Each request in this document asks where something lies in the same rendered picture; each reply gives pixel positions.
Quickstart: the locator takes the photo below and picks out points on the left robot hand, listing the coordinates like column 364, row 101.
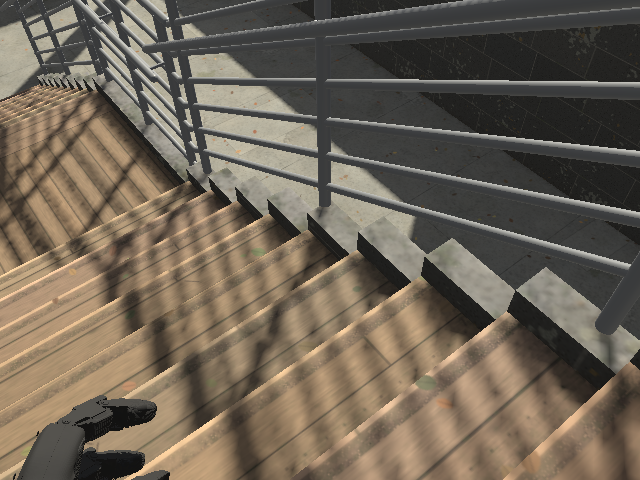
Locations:
column 57, row 453

